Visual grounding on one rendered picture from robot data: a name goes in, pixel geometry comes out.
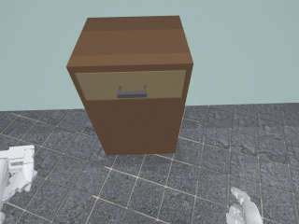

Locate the left robot hand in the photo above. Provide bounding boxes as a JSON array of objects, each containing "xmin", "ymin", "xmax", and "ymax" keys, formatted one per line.
[{"xmin": 0, "ymin": 145, "xmax": 37, "ymax": 211}]

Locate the handle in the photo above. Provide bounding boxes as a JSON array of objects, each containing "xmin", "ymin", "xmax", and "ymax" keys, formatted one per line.
[{"xmin": 117, "ymin": 85, "xmax": 148, "ymax": 98}]

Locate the drawer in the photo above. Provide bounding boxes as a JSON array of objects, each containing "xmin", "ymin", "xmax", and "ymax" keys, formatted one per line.
[{"xmin": 76, "ymin": 70, "xmax": 186, "ymax": 100}]

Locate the cabinet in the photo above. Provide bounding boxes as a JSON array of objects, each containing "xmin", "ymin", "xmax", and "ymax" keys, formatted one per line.
[{"xmin": 66, "ymin": 15, "xmax": 193, "ymax": 156}]

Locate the right robot hand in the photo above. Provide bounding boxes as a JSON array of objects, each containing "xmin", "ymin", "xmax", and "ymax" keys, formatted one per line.
[{"xmin": 226, "ymin": 187, "xmax": 263, "ymax": 224}]

